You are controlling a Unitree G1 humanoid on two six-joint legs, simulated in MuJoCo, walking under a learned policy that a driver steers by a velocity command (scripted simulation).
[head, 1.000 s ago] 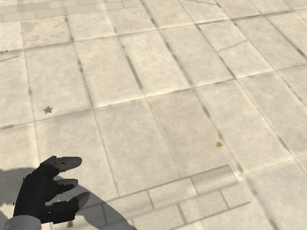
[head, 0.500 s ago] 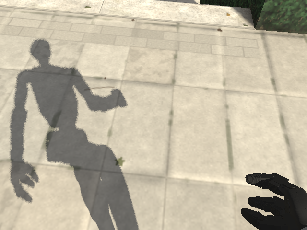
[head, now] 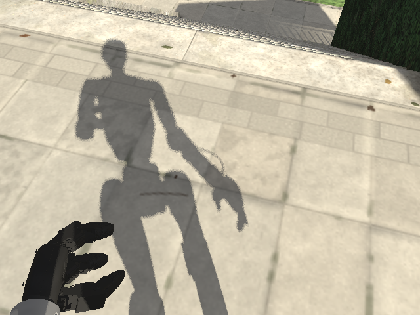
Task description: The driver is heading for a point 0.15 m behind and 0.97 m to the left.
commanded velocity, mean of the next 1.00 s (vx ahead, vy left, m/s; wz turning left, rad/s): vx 0.35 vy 0.00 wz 0.98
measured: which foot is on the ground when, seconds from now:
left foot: up 0.00-0.46, down 0.48-1.00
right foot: down 0.00-0.48, up 0.50-1.00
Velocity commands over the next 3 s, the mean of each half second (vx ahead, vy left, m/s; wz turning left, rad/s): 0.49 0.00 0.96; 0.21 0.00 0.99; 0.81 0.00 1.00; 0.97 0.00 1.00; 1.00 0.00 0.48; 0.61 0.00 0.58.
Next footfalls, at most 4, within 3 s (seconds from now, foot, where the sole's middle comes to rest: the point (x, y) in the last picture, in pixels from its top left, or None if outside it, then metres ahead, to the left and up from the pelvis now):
0.48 left None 0.33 0.23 -0.75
1.02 right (139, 289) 0.54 0.17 -0.75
1.52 left None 0.43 0.63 -0.75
1.94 right None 0.57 1.10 -0.75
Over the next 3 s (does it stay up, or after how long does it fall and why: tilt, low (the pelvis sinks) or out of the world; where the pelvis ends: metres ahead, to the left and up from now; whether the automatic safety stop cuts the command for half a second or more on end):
stays up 0.00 1.59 0.01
